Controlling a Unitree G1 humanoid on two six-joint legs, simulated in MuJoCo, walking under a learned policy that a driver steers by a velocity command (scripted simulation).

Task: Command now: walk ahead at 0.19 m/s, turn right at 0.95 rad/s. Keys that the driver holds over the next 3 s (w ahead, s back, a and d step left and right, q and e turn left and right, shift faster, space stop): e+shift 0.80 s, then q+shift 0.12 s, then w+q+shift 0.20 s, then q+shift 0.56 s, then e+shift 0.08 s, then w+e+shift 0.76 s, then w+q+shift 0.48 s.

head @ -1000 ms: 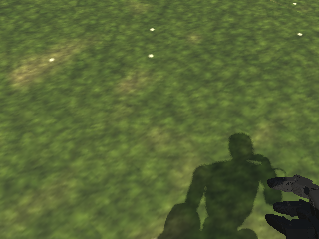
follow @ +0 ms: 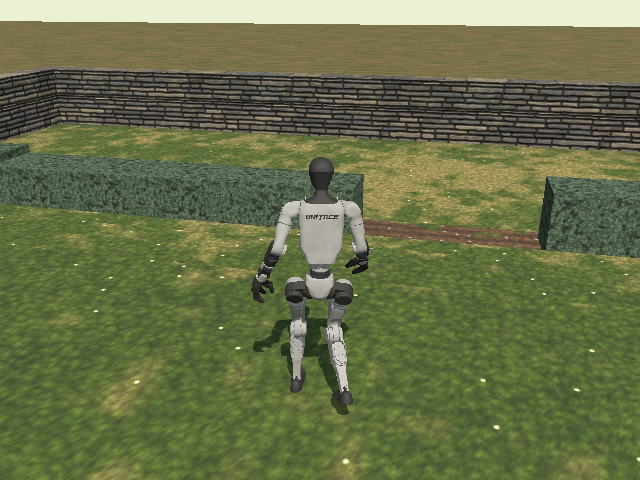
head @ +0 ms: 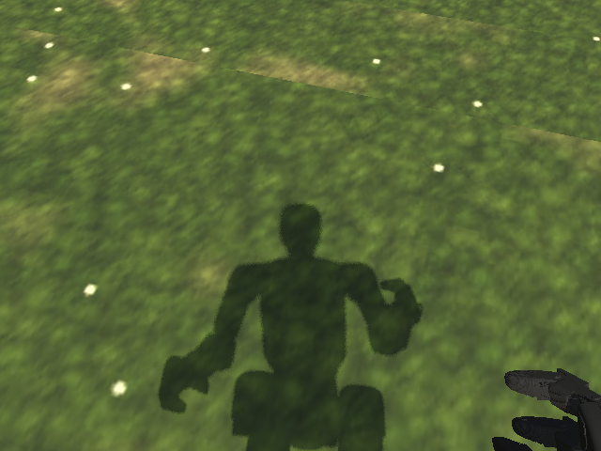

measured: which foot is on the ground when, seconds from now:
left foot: down 0.00-0.36, up 0.38-0.72, down 0.74-1.00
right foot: up 0.00-0.34, down 0.36-0.74, up 0.76-1.00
